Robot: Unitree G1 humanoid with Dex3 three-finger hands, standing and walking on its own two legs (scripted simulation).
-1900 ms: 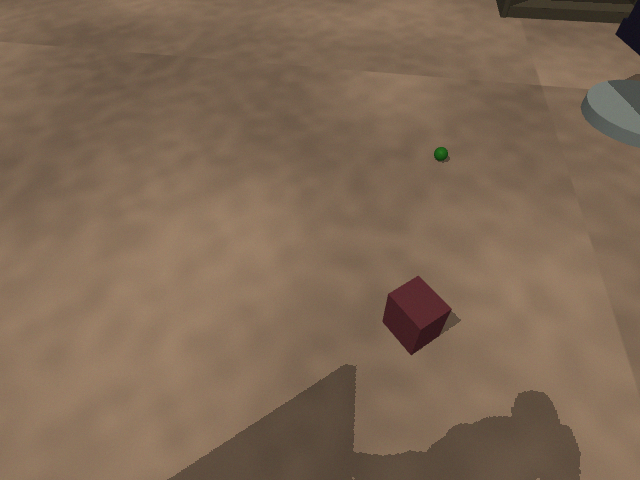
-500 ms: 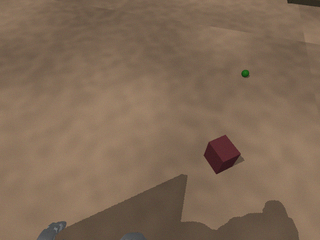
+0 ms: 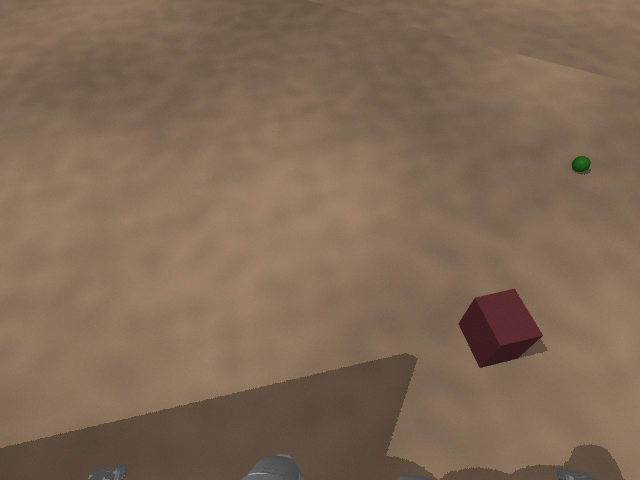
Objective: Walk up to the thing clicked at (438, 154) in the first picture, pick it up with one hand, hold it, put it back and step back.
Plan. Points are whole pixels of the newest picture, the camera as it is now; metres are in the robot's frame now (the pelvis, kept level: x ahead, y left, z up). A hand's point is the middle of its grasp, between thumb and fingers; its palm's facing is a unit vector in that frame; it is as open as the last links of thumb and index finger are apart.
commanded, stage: walk up
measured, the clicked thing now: (580, 164) +1.39 -1.07 -0.72
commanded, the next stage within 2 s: stand in 0.80 s
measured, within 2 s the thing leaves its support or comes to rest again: neither
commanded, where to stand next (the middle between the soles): +0.04 +0.00 m, yaw +3 degrees
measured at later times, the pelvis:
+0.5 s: pelvis +0.00 +0.00 +0.02, yaw +5 degrees
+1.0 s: pelvis +0.00 -0.01 +0.03, yaw +5 degrees
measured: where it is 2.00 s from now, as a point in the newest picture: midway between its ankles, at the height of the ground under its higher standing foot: outside the picture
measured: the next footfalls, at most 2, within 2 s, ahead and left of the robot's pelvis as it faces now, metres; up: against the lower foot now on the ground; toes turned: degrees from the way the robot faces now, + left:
none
